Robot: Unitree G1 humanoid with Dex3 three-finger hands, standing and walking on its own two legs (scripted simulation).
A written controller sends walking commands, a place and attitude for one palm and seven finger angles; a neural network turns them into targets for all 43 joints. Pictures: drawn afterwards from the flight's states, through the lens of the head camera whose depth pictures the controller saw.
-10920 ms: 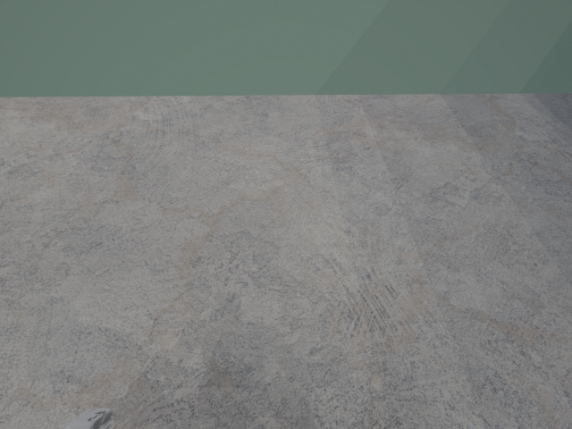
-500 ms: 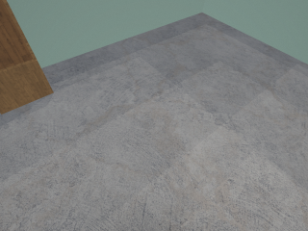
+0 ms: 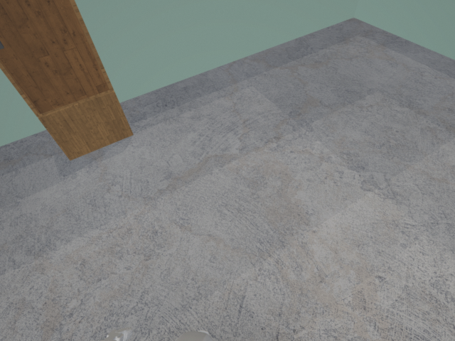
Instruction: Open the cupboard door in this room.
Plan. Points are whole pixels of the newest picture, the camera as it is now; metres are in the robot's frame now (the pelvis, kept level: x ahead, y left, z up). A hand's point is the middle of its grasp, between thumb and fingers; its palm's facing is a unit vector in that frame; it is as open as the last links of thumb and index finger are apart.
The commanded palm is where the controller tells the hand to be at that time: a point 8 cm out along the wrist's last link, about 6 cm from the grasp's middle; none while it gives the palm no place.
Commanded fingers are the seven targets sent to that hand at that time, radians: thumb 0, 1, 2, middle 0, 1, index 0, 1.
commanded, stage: stand and wait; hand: left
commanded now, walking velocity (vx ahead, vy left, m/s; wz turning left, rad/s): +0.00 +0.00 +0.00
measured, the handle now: out of the picture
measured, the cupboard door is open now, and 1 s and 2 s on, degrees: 0 0 0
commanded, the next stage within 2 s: turn or walk to find it in 0.60 s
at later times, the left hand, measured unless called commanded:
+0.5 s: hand out of the picture -0.05 +0.22 -0.18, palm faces +0.14 -0.97 -0.22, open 7.4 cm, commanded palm none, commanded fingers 0.00 0.90 0.90 -0.20 -0.30 -0.20 -0.30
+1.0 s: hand out of the picture -0.03 +0.24 -0.18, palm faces +0.21 -0.95 -0.22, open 7.3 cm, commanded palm none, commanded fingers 0.00 0.90 0.90 -0.20 -0.30 -0.20 -0.30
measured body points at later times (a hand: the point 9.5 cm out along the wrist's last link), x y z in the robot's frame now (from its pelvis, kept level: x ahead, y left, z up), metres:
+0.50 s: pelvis -0.02 +0.03 +0.00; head -0.01 +0.04 +0.45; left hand -0.05 +0.27 -0.16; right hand +0.08 -0.19 -0.15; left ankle -0.05 +0.15 -0.73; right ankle -0.01 -0.10 -0.73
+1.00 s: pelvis -0.04 +0.03 -0.01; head -0.01 +0.05 +0.44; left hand -0.04 +0.29 -0.17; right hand -0.01 -0.20 -0.16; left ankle -0.05 +0.15 -0.73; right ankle -0.02 -0.09 -0.73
